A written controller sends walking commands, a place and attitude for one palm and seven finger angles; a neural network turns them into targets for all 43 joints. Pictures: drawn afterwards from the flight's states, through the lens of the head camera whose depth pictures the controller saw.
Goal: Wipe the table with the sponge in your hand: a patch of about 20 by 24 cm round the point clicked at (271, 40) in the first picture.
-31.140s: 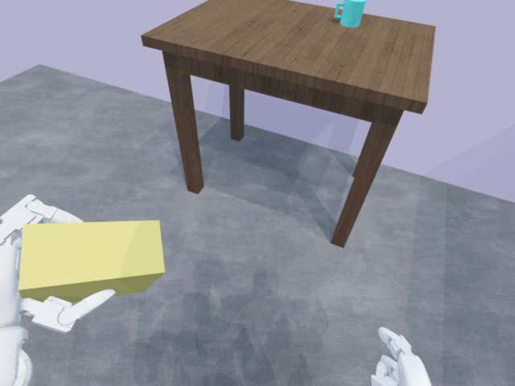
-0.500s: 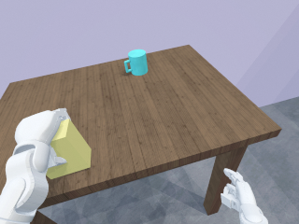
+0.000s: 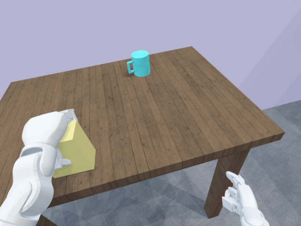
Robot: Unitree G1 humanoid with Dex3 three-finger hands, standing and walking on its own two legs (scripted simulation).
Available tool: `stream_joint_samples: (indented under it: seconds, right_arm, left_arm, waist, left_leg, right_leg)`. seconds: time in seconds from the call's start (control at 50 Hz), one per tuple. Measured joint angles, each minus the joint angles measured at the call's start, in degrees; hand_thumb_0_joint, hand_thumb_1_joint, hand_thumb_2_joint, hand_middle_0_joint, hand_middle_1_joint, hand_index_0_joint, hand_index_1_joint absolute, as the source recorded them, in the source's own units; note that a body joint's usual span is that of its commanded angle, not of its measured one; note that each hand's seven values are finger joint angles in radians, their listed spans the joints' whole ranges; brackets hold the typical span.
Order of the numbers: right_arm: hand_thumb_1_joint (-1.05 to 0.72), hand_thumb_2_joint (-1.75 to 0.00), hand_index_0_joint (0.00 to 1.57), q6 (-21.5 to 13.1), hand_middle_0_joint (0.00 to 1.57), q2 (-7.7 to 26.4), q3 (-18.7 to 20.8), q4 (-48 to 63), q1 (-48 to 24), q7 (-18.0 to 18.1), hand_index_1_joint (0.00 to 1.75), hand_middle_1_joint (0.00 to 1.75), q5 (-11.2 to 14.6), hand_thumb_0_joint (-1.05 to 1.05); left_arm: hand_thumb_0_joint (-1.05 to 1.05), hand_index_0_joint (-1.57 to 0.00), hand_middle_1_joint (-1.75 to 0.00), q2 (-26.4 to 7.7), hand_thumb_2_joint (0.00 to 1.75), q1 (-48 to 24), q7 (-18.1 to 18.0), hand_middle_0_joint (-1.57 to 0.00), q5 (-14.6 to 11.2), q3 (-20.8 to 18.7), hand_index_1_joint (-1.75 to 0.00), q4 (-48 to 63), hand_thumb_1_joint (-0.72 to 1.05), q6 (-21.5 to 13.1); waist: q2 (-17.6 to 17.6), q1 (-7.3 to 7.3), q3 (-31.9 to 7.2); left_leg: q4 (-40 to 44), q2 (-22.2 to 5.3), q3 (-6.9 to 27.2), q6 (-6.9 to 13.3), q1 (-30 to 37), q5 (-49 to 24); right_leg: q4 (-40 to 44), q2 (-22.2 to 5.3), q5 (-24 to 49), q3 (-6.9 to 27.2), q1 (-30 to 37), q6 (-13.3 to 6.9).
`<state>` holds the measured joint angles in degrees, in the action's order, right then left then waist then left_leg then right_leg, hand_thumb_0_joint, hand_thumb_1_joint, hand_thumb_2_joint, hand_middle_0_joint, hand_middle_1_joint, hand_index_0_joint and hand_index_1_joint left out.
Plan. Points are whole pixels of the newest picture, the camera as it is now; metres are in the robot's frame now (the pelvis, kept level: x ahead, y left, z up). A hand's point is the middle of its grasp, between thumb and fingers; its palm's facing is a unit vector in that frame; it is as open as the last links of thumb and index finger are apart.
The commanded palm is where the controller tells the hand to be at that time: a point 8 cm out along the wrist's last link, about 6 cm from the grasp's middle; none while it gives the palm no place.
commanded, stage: lower the sponge onto the table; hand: left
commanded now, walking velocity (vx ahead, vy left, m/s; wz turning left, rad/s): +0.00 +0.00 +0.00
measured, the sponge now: (69, 155) +0.24 +0.27 +0.09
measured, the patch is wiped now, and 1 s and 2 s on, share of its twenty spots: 0.00 0.10 0.25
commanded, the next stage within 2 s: wipe forward along the first lane in 0.58 s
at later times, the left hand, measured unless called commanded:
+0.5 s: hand (56, 139) +0.24 +0.28 +0.15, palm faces +0.13 -0.05 -0.99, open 10.4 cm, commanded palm +0.20 +0.27 +0.21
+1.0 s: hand (59, 134) +0.26 +0.29 +0.14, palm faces +0.07 -0.02 -1.00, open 10.4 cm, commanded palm +0.23 +0.28 +0.19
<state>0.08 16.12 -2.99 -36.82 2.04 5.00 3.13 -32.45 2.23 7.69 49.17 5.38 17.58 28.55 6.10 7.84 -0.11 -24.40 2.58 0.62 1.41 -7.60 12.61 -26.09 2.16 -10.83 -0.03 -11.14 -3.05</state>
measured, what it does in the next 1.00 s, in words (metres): stands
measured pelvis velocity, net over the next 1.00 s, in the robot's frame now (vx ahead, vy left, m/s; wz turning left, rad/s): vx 0.01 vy -0.01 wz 0.01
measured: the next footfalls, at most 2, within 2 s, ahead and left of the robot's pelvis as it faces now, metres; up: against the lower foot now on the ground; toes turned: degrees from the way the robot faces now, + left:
none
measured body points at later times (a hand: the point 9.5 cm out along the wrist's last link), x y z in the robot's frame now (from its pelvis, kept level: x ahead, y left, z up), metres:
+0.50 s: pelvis +0.00 -0.01 +0.00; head -0.03 -0.06 +0.45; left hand +0.23 +0.28 +0.20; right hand +0.26 -0.20 -0.07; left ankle +0.01 +0.11 -0.74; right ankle +0.04 -0.09 -0.74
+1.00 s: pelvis +0.01 -0.01 +0.00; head -0.01 -0.06 +0.45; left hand +0.26 +0.29 +0.20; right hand +0.26 -0.20 -0.08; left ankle +0.01 +0.11 -0.74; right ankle +0.04 -0.09 -0.74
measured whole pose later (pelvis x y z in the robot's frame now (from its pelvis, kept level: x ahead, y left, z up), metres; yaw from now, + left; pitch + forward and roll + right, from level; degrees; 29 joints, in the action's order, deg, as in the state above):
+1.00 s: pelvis +0.01 -0.01 +0.00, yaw +1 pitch -3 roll +1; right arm -0.2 15.1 -3.4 -39.0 1.9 4.7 3.2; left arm -31.3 -3.1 5.7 52.0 3.2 5.4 24.3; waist 6.7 6.8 -1.1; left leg -24.0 2.3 1.7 0.9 -8.4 12.6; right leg -25.0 2.5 -10.7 -1.0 -11.4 -3.4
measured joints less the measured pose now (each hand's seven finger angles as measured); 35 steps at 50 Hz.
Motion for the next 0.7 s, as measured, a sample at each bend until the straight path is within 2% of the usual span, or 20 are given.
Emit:
stream_joint_samples:
  seconds: [0.08,0.16,0.26,0.34,0.44,0.56,0.7]
  right_arm:
    - [-0.9,-0.9,0.2,-0.4,0.2,-0.29,0.29,-1.19,-0.06,-0.09,0.31,0.3,-0.1,0.02]
    - [-0.9,-0.9,0.2,-0.1,0.2,-0.72,0.28,-1.75,-0.62,-0.61,0.31,0.3,0.35,0.02]
    - [-0.9,-0.9,0.2,0.62,0.2,-0.86,-0.05,-0.81,-0.87,-1.4,0.3,0.3,0.37,0.02]
    - [-0.9,-0.9,0.2,0.8,0.2,-0.78,-0.16,-0.03,-0.52,-1.59,0.31,0.3,-0.02,0.02]
    - [-0.9,-0.9,0.21,0.62,0.2,-0.58,-0.04,-0.31,-0.18,-1.64,0.32,0.3,-0.44,0.02]
    - [-0.9,-0.9,0.23,0.52,0.2,-0.48,-0.12,-0.9,-0.55,-1.58,0.32,0.3,-0.03,0.02]
    - [-0.9,-0.9,0.23,-0.44,0.2,-0.4,0.03,-0.65,-0.14,-0.87,0.32,0.3,-0.16,0.02]
  left_arm:
    - [-0.01,-0.72,-1.31,-0.81,1.03,-2.48,-1.73,-0.7,1.46,0.15,-1.31,-1.79,-0.52,-1.67]
    - [-0.01,-0.72,-1.31,0.24,1.03,-4.56,-2.29,-0.7,-0.03,-1.66,-1.31,-3.64,-0.52,-0.18]
    - [-0.01,-0.72,-1.31,1.93,1.03,-1.28,-1.25,-0.7,-0.77,-2.37,-1.31,-1.46,-0.52,1.09]
    - [-0.01,-0.71,-1.31,1.71,1.03,1.88,-0.98,-0.7,-0.03,-1.12,-1.31,0.1,-0.52,0.34]
    - [-0.01,-0.72,-1.31,0.05,1.03,1.79,-2.27,-0.7,1.45,-1.27,-1.31,-0.55,-0.52,-1.04]
    - [-0.01,-0.71,-1.31,0.54,1.03,0.82,-2.17,-0.7,0.47,-3.04,-1.31,-4.15,-0.52,0.04]
    - [-0.01,-0.71,-1.32,0.47,1.03,0.82,-1.09,-0.7,2.58,-1.46,-1.32,-3.95,-0.52,-2.42]
  waist:
    - [-0.07,0.26,-0.13]
    - [0.16,-0.44,-0.64]
    - [0.6,-1.36,-1.07]
    - [0.4,-1.2,-0.87]
    - [0.06,-0.4,-0.77]
    - [0.17,-0.65,-0.81]
    - [0.59,-0.75,-0.67]
  left_leg:
    - [0.47,-0.07,0.07,-0.11,0.93,-0.04]
    - [1.11,-0.11,0.04,-0.18,1.04,-0.37]
    - [1.25,-0.18,-0.3,-0.13,0.51,-0.41]
    - [0.74,-0.33,-0.42,-0.2,0.3,-0.02]
    - [0.18,-0.62,-0.27,-0.45,0.5,0.39]
    - [-0.11,-0.76,0.25,-0.6,0.22,0.39]
    - [-0.07,-0.51,0.46,-0.44,0.03,0.24]
  right_leg:
    - [0.48,0.07,0.06,-0.02,0.93,-0.09]
    - [1.02,0.1,0.37,0.04,0.98,-0.03]
    - [0.99,0.2,0.44,0.38,0.27,0.02]
    - [0.46,0.37,0.1,0.48,0.0,-0.12]
    - [0.24,0.67,-0.15,0.32,0.37,-0.45]
    - [0.58,0.78,0.04,-0.19,0.5,-0.51]
    - [0.54,0.52,0.02,-0.38,0.34,-0.4]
